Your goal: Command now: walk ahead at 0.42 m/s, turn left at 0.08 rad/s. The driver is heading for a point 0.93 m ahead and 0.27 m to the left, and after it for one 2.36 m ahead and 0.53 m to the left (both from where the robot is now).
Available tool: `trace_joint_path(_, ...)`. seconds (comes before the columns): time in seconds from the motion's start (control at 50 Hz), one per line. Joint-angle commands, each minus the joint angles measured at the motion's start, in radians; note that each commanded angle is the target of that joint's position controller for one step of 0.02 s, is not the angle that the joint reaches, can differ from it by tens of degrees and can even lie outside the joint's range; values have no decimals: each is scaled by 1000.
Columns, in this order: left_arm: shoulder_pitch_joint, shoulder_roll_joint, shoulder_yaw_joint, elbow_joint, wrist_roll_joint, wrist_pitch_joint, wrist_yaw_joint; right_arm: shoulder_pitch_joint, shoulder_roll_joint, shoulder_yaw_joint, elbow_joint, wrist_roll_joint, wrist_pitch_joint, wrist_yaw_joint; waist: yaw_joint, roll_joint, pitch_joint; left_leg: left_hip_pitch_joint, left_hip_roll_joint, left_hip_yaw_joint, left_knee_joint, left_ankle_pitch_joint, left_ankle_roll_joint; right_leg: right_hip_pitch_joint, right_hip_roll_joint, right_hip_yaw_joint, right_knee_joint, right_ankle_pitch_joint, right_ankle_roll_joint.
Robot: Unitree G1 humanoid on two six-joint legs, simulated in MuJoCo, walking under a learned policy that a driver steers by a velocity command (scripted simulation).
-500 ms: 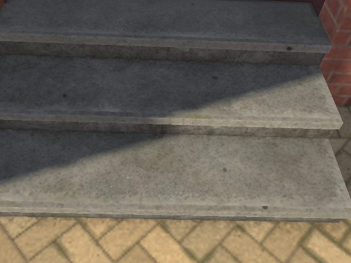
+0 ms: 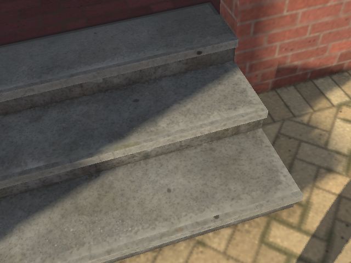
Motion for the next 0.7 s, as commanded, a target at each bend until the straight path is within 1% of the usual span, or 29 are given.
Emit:
trace_joint_path(0.02,73,129,23,-7,-6,-37,15,-5,-77,-16,-21,-2,-1,9,39,-132,23,-232,-7,-72,82,100,1,149,-249,132,-189,444,-47)
trace_joint_path(0.06,100,119,17,12,-9,-47,15,-39,-59,-15,-27,4,5,11,36,-126,41,-264,-21,-73,77,145,-7,135,-245,62,-201,535,-24)
trace_joint_path(0.1,114,101,8,26,-8,-54,19,-100,-48,-11,-43,0,6,13,45,-129,68,-294,-30,-51,26,200,-15,120,-239,15,-224,568,-12)
trace_joint_path(0.14,127,81,-1,46,-8,-58,24,-163,-25,0,-63,-3,3,16,54,-125,95,-299,-40,-18,-77,245,-21,114,-227,-29,-235,622,-7)
trace_joint_path(0.2,138,81,-10,74,-15,-62,37,-259,15,24,-102,-6,-3,18,66,-120,111,-217,-59,78,-287,275,-16,107,-218,-90,-228,756,0)
trace_joint_path(0.22,150,91,-11,86,-16,-64,42,-273,18,29,-113,-7,-3,15,65,-122,102,-173,-78,107,-341,268,0,123,-226,-102,-199,879,4)
trace_joint_path(0.24,157,107,-11,96,-18,-66,49,-262,11,29,-116,-8,-3,9,54,-131,76,-124,-104,130,-375,246,18,152,-234,-110,-147,1035,8)
trace_joint_path(0.26,153,123,-9,102,-19,-66,57,-224,-3,26,-110,-9,-2,4,32,-150,42,-81,-129,145,-388,215,42,186,-246,-113,-78,1181,13)
trace_joint_path(0.28,136,143,-4,99,-18,-61,65,-158,-21,21,-95,-11,-2,-1,-1,-169,1,-25,-150,149,-398,181,68,207,-259,-119,15,1280,16)
trace_joint_path(0.3,112,161,2,93,-13,-53,68,-62,-44,11,-69,-10,-4,-4,-44,-181,-53,57,-163,135,-413,147,99,209,-276,-117,148,1311,11)
trace_joint_path(0.32,90,171,6,82,-9,-46,67,46,-74,-4,-37,-13,-9,-8,-91,-181,-112,175,-168,99,-452,129,134,169,-284,-105,315,1227,1)
trace_joint_path(0.34,46,184,10,61,-13,-43,57,165,-105,-23,-7,-23,-14,-15,-163,-130,-159,340,-143,35,-558,143,174,49,-242,-123,571,980,-1)
trace_joint_path(0.36,59,94,-10,28,5,-53,40,172,-191,-47,-8,-21,-10,-30,-108,62,-190,509,79,-250,-546,241,233,-199,-118,-120,873,134,8)
trace_joint_path(0.38,91,78,-11,-19,-10,-56,24,124,-242,-63,-29,-12,-3,-30,-46,191,-259,680,240,-745,-671,218,420,-550,51,44,1163,-266,39)
trace_joint_path(0.4,51,111,-12,-13,5,-65,18,51,-200,-60,-40,14,-1,-26,-36,2,-165,574,232,-655,-760,57,377,-608,-50,158,1098,-134,17)
trace_joint_path(0.42,19,129,-8,-24,-3,-76,13,-9,-147,-49,-57,18,0,-25,-9,-52,-53,419,207,-578,-813,18,340,-589,-82,139,1027,-53,22)
trace_joint_path(0.44,9,125,-7,-21,-1,-76,16,-42,-104,-38,-56,14,-4,-26,32,-124,23,310,166,-503,-842,137,297,-552,-111,128,950,-27,36)
trace_joint_path(0.46,8,118,-10,-25,13,-61,18,-50,-90,-31,-58,19,-13,-31,51,-136,31,250,127,-433,-840,285,277,-495,-126,128,897,-21,58)
trace_joint_path(0.48,28,103,-15,-24,23,-42,16,-53,-88,-27,-56,21,-23,-34,66,-119,13,215,94,-365,-838,399,261,-443,-135,120,854,-18,78)
trace_joint_path(0.5,31,91,-18,-30,26,-28,15,-40,-98,-28,-50,22,-34,-33,73,-100,-3,199,71,-325,-823,511,254,-421,-133,105,818,-20,92)
trace_joint_path(0.52,25,83,-20,-39,26,-19,13,-30,-113,-32,-45,21,-41,-32,76,-86,-15,191,48,-291,-810,578,243,-417,-133,90,772,-10,106)
trace_joint_path(0.54,2,79,-21,-53,24,-13,11,-17,-125,-35,-44,21,-43,-32,71,-70,-21,188,28,-275,-804,594,229,-425,-133,78,719,15,116)
trace_joint_path(0.56,-23,72,-24,-66,24,-8,10,3,-129,-36,-45,17,-40,-37,54,-36,-40,227,24,-279,-788,630,219,-466,-130,55,736,29,127)
trace_joint_path(0.58,-53,72,-25,-80,25,-3,9,26,-123,-35,-48,15,-36,-40,39,-24,-48,262,25,-288,-770,655,207,-519,-134,44,749,48,137)
trace_joint_path(0.6,-64,55,-29,-87,20,4,12,35,-120,-36,-56,9,-31,-44,32,26,-76,285,20,-299,-748,640,207,-560,-126,22,839,30,139)
trace_joint_path(0.64,-142,72,-25,-128,25,4,15,78,-122,-36,-63,7,-27,-55,8,0,-56,331,34,-363,-743,550,225,-696,-146,38,911,17,142)
trace_joint_path(0.66,-186,69,-20,-149,29,6,20,131,-127,-37,-55,1,-29,-60,-19,34,-54,434,63,-453,-726,498,260,-859,-144,39,1095,-54,134)
trace_joint_path(0.68,-235,76,-18,-179,32,5,25,180,-137,-39,-50,5,-34,-64,-40,16,-47,523,101,-514,-728,411,294,-1024,-151,60,1234,-116,127)
trace_joint_path(0.7,-290,70,-20,-215,34,3,28,225,-146,-41,-40,9,-39,-68,-55,-1,-20,588,129,-565,-731,316,313,-1177,-159,77,1335,-181,115)
Keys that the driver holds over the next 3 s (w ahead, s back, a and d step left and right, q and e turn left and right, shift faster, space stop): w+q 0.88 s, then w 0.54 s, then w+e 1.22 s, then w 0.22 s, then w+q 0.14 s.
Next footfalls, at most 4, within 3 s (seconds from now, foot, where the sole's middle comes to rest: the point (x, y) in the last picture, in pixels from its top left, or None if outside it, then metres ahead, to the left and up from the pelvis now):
0.34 left None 0.29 0.06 -0.78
0.94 right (182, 193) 0.72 0.02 -0.65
1.58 left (74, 136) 0.94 0.44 -0.52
2.18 right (88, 52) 1.31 0.40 -0.39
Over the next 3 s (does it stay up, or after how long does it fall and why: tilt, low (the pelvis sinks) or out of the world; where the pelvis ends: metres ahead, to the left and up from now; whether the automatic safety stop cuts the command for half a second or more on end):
stays up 1.61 0.49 0.40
